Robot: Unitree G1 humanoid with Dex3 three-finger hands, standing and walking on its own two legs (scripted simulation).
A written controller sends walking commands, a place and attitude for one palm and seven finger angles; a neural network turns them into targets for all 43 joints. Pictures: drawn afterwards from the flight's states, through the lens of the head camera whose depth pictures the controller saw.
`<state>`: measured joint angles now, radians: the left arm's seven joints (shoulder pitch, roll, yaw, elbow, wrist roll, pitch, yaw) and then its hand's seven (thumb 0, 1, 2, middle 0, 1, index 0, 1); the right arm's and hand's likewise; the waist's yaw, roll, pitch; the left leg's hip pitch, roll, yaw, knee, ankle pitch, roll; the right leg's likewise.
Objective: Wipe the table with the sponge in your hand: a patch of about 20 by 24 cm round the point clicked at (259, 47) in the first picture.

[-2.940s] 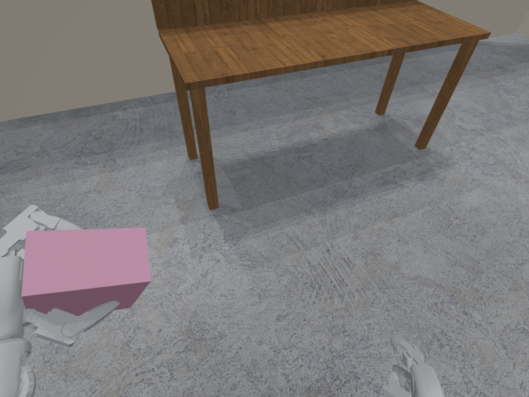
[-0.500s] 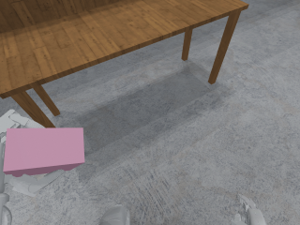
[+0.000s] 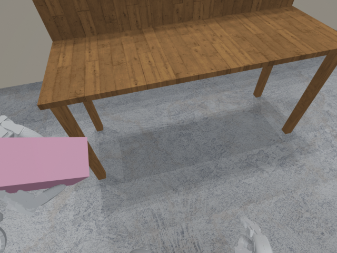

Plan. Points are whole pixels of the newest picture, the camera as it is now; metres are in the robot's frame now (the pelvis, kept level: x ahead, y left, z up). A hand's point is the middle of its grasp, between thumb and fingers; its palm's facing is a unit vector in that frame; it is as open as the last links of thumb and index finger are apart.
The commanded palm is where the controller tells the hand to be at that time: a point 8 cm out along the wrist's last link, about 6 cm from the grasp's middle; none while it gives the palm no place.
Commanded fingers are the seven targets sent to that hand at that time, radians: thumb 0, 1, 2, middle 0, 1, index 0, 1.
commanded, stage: walk to a spot facing it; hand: left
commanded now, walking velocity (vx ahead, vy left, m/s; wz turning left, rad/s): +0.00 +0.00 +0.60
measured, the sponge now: (55, 165) +0.22 +0.21 +0.18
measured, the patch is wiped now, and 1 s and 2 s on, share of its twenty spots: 0.00 0.00 0.00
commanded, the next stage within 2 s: none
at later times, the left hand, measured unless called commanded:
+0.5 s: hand (6, 182) +0.17 +0.26 +0.20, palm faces +0.55 -0.69 -0.46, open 10.6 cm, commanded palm +0.10 +0.29 +0.19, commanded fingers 0.00 0.10 1.30 -1.20 -1.60 -1.20 -1.60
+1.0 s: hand out of the picture +0.03 +0.22 +0.20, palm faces +0.80 -0.45 -0.40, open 10.6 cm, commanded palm -0.05 +0.23 +0.19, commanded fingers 0.00 0.10 1.30 -1.20 -1.60 -1.20 -1.60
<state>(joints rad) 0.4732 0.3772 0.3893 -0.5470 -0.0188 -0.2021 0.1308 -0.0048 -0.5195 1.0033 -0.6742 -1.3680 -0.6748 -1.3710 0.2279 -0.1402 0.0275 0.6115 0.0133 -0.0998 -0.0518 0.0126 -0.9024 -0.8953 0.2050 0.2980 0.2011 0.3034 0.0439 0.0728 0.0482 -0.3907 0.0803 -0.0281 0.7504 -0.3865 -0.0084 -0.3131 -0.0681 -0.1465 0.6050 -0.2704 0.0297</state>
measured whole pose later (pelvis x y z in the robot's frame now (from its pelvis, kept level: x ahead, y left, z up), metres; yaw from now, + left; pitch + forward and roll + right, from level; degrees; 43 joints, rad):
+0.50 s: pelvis +0.03 -0.02 +0.01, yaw +17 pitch +0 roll -2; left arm 0.53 0.43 0.41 -0.65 -0.05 -0.18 0.13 -0.01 -0.52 1.00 -0.67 -1.37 -0.67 -1.37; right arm 0.18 -0.16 0.00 0.55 0.01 -0.09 -0.01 0.01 -0.91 -0.90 0.20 0.30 0.20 0.30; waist -0.03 0.00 0.08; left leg -0.35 0.06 0.02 0.54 -0.20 0.01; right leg -0.48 -0.05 -0.09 0.99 -0.47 0.09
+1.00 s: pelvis -0.01 -0.09 +0.01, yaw +36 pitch +0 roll +1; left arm 0.49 0.39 0.36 -0.60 -0.05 -0.16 0.16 -0.01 -0.52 1.01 -0.67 -1.37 -0.67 -1.37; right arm 0.21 -0.27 -0.04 0.56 -0.02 -0.06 -0.10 0.02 -0.91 -0.90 0.20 0.30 0.20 0.30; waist -0.02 -0.03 0.02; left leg -0.24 0.05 0.09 0.57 -0.35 -0.03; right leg -0.32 -0.16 -0.27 0.62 -0.28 -0.02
